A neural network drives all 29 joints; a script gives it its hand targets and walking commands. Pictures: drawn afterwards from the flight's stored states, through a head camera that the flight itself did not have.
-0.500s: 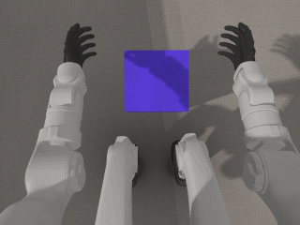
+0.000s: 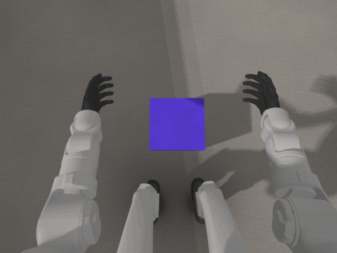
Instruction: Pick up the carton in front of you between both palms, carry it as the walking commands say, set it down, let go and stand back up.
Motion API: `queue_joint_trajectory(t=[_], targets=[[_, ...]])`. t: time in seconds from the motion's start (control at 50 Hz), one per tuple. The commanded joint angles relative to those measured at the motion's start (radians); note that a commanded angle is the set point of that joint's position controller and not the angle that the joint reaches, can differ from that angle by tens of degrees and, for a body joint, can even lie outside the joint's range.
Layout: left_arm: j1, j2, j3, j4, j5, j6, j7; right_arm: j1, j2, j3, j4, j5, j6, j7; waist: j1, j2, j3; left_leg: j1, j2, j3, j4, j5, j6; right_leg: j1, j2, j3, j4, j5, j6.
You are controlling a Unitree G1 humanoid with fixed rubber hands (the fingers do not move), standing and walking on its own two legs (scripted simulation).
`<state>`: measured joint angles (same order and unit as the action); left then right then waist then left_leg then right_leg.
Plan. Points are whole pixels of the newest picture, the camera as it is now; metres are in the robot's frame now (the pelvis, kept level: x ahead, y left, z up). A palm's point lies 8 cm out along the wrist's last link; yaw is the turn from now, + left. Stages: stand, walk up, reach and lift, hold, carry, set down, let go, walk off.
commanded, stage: let go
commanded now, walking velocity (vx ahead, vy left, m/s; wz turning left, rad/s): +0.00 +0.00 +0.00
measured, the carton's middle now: (176, 127) +0.43 -0.01 -0.53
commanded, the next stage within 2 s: stand in 1.06 s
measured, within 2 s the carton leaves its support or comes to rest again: neither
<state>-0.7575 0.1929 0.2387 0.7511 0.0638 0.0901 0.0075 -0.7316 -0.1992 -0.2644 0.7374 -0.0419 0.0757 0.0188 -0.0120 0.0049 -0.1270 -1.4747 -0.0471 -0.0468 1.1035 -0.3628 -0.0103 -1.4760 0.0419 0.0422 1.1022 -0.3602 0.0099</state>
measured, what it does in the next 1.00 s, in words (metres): rises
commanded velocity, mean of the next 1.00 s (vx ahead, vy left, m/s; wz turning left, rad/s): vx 0.00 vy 0.00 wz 0.00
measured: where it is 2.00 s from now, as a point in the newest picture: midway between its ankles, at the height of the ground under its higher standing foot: (176, 209)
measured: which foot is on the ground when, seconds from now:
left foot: down 0.00-1.00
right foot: down 0.00-1.00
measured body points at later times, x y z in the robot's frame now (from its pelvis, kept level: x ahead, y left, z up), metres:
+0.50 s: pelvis +0.07 +0.00 +0.11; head +0.18 +0.00 +0.54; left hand +0.30 +0.23 +0.01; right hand +0.29 -0.23 +0.01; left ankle +0.05 +0.12 -0.62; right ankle +0.05 -0.12 -0.62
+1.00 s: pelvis +0.06 +0.00 +0.12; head +0.07 +0.00 +0.57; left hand +0.24 +0.23 +0.04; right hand +0.24 -0.23 +0.04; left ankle +0.05 +0.12 -0.62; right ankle +0.05 -0.12 -0.62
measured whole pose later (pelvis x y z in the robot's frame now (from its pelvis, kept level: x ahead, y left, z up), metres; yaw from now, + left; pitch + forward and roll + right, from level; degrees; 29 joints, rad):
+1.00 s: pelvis +0.06 +0.00 +0.12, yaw +0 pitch -6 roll +0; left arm 0.21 0.21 0.04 0.42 0.02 0.15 -0.08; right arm 0.21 -0.20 -0.05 0.42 -0.03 0.15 0.08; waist 0.00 0.00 0.12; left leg -0.07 -0.02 -0.05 0.44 -0.27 0.01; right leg -0.07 0.03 0.05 0.44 -0.27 -0.01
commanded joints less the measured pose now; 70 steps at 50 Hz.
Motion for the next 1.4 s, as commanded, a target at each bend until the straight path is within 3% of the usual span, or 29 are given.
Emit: queue_joint_trajectory(t=[0.0, 0.12, 0.36, 0.5, 0.76, 1.0, 1.02, 1.04, 1.06, 1.08, 1.14, 1.24, 1.38], targets=[[0.039, 0.086, -0.004, -0.151, 0.021, -0.017, 0.006, 0.043, -0.111, 0.009, -0.145, -0.027, -0.018, 0.009, -0.003, 0.002, -0.865, 0.648, -0.018, 0.052, -0.151, 0.354, -0.022, 0.622, 0.017, -0.067, -0.147, 0.363, 0.018], [0.23, 0.065, -0.046, -0.261, -0.016, -0.057, -0.01, 0.228, -0.092, 0.057, -0.234, -0.003, -0.051, 0.02, -0.007, -0.004, -0.683, 0.75, -0.004, 0.033, -0.264, 0.391, -0.011, 0.775, 0.007, -0.035, -0.257, 0.423, 0.011], [0.709, 0.071, -0.109, -0.276, -0.046, -0.129, -0.031, 0.705, -0.076, 0.14, -0.274, 0.042, -0.118, 0.023, 0.003, -0.01, -0.397, 1.028, 0.009, 0.014, -0.472, 0.521, -0.008, 1.069, -0.008, -0.008, -0.466, 0.567, 0.017], [0.904, 0.084, -0.146, -0.354, -0.059, -0.14, -0.043, 0.896, -0.085, 0.176, -0.349, 0.043, -0.127, 0.028, 0.008, 0.002, -0.199, 1.258, 0.007, 0.012, -0.634, 0.526, -0.016, 1.243, -0.002, -0.011, -0.629, 0.549, 0.013], [0.928, 0.111, -0.175, -0.411, -0.058, 0.004, -0.084, 0.904, -0.105, 0.192, -0.398, 0.032, 0.017, 0.059, 0.011, -0.009, 0.185, 1.331, 0.015, 0.04, -0.755, 0.182, 0.0, 1.342, -0.006, -0.036, -0.75, 0.179, 0.005], [0.924, 0.105, -0.165, -0.436, -0.038, 0.051, -0.083, 0.899, -0.1, 0.182, -0.419, 0.015, 0.066, 0.058, 0.016, 0.002, 0.2, 1.378, 0.014, 0.038, -0.735, 0.248, -0.001, 1.406, 0.0, -0.035, -0.725, 0.25, 0.0], [0.974, 0.108, -0.161, -0.381, -0.063, 0.02, -0.064, 0.853, -0.132, 0.183, -0.489, -0.002, 0.12, 0.031, 0.02, -0.032, 0.141, 1.421, 0.012, 0.037, -0.699, 0.307, 0.004, 1.407, 0.026, -0.036, -0.699, 0.246, 0.009], [0.963, 0.108, -0.166, -0.4, -0.055, 0.015, -0.055, 0.881, -0.125, 0.194, -0.467, 0.002, 0.136, 0.02, 0.023, -0.01, 0.151, 1.414, 0.009, 0.036, -0.695, 0.314, 0.002, 1.392, 0.023, -0.038, -0.693, 0.244, 0.006], [0.927, 0.249, -0.138, -0.275, -0.025, -0.018, -0.009, 0.87, -0.22, 0.169, -0.302, 0.013, 0.052, -0.025, 0.023, -0.011, 0.167, 1.251, 0.065, 0.007, -0.661, 0.245, -0.018, 1.285, -0.057, -0.001, -0.691, 0.244, 0.018], [0.947, 0.251, -0.138, -0.267, -0.021, -0.035, 0.007, 0.901, -0.215, 0.168, -0.28, 0.006, 0.016, -0.04, 0.013, -0.009, 0.151, 1.285, 0.066, -0.001, -0.658, 0.208, -0.017, 1.278, -0.077, 0.026, -0.695, 0.229, 0.012], [0.93, 0.22, -0.153, -0.226, -0.016, -0.062, 0.013, 0.892, -0.199, 0.177, -0.219, -0.001, -0.036, -0.04, 0.009, 0.014, 0.137, 1.277, 0.084, -0.035, -0.673, 0.117, -0.003, 1.238, -0.078, 0.045, -0.698, 0.12, -0.002], [0.923, 0.24, -0.162, -0.158, -0.021, -0.082, 0.011, 0.875, -0.228, 0.181, -0.151, 0.001, -0.063, -0.036, 0.012, 0.004, 0.079, 1.298, 0.1, -0.048, -0.66, 0.275, 0.005, 1.283, -0.089, 0.054, -0.675, 0.273, -0.007], [0.927, 0.278, -0.169, -0.077, -0.024, -0.096, 0.02, 0.884, -0.27, 0.188, -0.068, 0.003, -0.08, -0.045, 0.011, 0.0, 0.081, 1.323, 0.115, -0.067, -0.671, 0.349, 0.014, 1.31, -0.101, 0.06, -0.682, 0.33, -0.013]])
